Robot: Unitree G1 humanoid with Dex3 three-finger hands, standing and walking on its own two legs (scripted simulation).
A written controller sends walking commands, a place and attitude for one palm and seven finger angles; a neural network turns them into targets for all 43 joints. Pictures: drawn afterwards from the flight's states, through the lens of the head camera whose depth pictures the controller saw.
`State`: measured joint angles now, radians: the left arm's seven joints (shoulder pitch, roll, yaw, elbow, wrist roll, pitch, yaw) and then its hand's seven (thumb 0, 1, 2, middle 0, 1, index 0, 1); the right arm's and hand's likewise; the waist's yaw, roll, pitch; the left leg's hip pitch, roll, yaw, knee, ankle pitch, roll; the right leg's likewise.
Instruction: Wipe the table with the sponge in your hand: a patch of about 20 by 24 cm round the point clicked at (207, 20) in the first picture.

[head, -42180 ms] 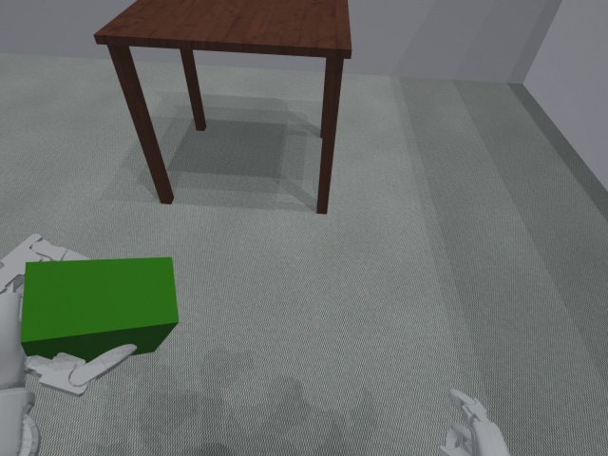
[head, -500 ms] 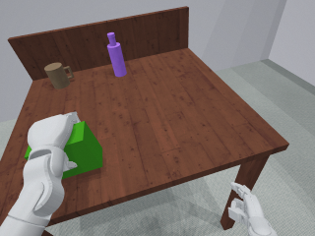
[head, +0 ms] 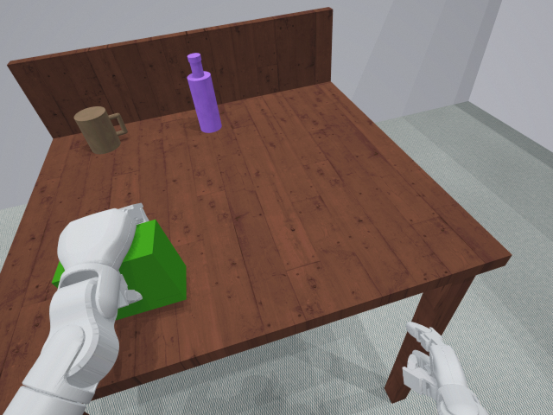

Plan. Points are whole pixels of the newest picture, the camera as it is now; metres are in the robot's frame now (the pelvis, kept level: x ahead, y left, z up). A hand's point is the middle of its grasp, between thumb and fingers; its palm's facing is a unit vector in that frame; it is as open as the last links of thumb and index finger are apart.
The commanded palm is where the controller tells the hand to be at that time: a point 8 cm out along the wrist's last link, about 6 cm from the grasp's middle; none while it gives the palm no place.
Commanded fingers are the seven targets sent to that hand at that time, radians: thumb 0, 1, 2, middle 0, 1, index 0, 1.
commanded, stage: lower the sponge onto the table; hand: left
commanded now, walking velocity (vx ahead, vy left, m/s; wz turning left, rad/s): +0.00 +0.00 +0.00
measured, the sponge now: (133, 280) +0.26 +0.27 +0.07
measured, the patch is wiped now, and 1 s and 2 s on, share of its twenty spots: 0.00 0.00 0.25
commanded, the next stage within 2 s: wipe forward along the first lane in 0.78 s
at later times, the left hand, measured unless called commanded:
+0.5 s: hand (128, 272) +0.25 +0.26 +0.10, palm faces +0.07 -0.10 -0.99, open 10.4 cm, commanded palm +0.21 +0.26 +0.17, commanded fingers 0.00 0.10 1.30 -1.20 -1.60 -1.20 -1.60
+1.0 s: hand (126, 277) +0.25 +0.27 +0.10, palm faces +0.04 -0.07 -1.00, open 10.4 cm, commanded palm +0.22 +0.27 +0.15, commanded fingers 0.00 0.10 1.30 -1.20 -1.60 -1.20 -1.60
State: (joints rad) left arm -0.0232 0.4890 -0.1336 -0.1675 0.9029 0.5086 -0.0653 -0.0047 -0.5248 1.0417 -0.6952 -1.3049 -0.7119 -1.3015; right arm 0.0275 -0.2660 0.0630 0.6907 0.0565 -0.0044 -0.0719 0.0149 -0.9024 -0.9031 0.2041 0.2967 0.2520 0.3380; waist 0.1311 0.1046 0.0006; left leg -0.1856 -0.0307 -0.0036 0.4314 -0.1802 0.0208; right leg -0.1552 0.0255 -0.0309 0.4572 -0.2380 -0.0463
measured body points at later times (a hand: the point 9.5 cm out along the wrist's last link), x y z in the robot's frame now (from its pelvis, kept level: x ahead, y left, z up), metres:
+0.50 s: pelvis +0.00 +0.00 +0.00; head -0.03 -0.04 +0.45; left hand +0.24 +0.27 +0.16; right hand +0.25 -0.19 -0.08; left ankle +0.04 +0.11 -0.74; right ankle +0.01 -0.09 -0.74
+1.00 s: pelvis +0.00 -0.01 +0.00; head -0.02 -0.05 +0.45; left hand +0.24 +0.27 +0.15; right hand +0.25 -0.20 -0.08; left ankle +0.04 +0.11 -0.74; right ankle +0.01 -0.09 -0.74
